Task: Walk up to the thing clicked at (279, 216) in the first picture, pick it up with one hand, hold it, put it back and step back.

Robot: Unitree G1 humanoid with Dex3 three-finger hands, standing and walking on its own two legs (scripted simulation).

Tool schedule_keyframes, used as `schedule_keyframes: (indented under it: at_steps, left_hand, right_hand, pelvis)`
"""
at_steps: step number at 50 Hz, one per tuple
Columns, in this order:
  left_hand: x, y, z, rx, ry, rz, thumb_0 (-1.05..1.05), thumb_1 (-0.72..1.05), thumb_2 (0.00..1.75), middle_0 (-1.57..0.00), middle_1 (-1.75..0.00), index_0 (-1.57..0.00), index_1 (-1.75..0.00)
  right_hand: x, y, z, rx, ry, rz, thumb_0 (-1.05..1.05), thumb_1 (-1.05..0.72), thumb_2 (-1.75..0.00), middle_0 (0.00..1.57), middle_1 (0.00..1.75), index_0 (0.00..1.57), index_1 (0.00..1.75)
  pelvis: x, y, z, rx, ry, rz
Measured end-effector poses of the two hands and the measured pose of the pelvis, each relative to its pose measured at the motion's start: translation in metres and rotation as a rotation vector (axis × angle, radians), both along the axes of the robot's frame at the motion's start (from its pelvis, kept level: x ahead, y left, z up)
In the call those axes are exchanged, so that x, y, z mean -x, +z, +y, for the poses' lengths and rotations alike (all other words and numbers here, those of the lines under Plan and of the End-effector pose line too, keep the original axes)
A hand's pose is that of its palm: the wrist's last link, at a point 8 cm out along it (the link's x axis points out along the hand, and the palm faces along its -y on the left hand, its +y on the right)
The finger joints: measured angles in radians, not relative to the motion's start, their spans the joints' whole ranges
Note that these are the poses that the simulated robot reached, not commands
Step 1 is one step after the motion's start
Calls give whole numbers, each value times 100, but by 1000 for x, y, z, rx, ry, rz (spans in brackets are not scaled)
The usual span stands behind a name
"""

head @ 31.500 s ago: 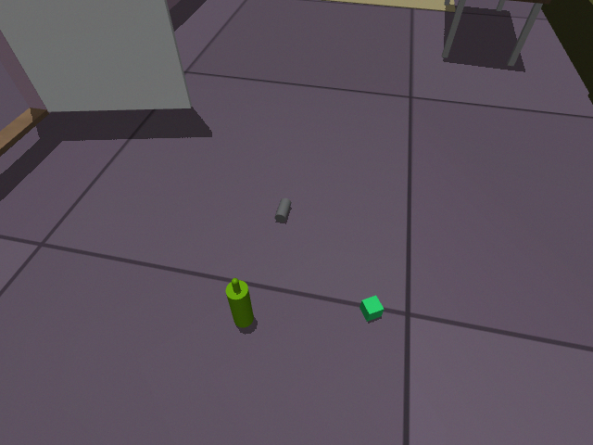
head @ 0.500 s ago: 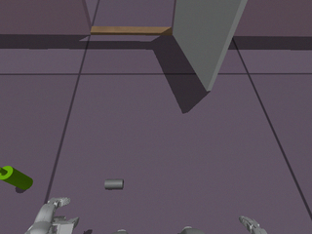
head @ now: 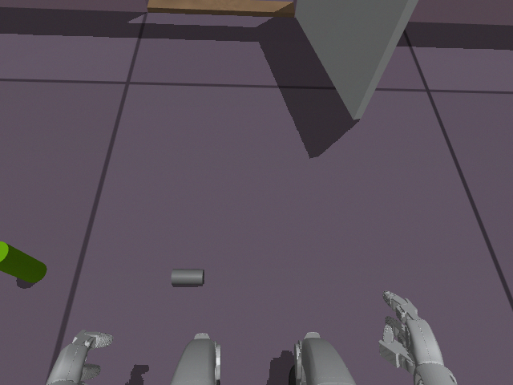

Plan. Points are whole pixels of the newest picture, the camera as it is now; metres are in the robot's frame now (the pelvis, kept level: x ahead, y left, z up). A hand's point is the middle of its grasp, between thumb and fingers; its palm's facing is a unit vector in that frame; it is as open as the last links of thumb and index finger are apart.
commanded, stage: rise first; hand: left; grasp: from above
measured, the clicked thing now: (188, 276) +0.44 +0.22 -0.66
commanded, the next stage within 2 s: none
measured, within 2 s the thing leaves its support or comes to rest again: neither
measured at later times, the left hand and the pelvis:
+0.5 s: hand (133, 328) +0.24 +0.28 -0.32, palm faces -0.43 -0.48 -0.76, open 13.0 cm; pelvis -0.05 -0.01 -0.18, yaw +0 degrees
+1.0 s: hand (148, 296) +0.33 +0.29 -0.44, palm faces -0.48 -0.14 -0.86, open 13.3 cm; pelvis -0.09 +0.00 -0.30, yaw -4 degrees
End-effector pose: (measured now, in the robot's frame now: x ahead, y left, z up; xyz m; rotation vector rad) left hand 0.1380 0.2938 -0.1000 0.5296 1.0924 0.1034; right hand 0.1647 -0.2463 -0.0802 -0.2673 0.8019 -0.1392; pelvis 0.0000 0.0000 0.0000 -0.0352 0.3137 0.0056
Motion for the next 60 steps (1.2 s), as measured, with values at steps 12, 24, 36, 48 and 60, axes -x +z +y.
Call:
schedule_keyframes:
  at_steps: [12,24,36,48,60]
  left_hand:
    - [-23,-57,9,-115,-171,-4,0,-39,82,-29,-87,-28,-88]
    - [-100,-163,4,-336,-508,-171,0,-34,80,-29,-86,-29,-86]
    - [-160,-235,1,-483,-705,-239,0,-39,88,-26,-86,-25,-88]
    - [-195,-278,1,-540,-870,-256,0,-39,91,-25,-84,-23,-86]
    - [-224,-314,-2,-616,-966,-304,0,-39,91,-21,-86,-21,-86]
  right_hand:
    - [-10,-57,-3,2,67,-41,1,-93,-91,20,30,21,30]
    - [25,-195,-33,32,45,103,1,-93,-91,20,30,21,30]
    - [119,-293,-34,25,-19,336,1,-93,-91,20,30,21,30]
    - [184,-315,-35,65,-84,492,1,-91,-90,20,30,21,30]
    - [192,-334,-30,89,-74,568,0,-91,-90,20,30,21,30]
  pelvis:
    - [14,-58,-4,-2,3,119]
    - [45,-173,-10,-3,-7,256]
    - [79,-254,-8,19,-22,261]
    - [86,-293,1,53,-31,248]
    - [84,-321,9,80,-32,254]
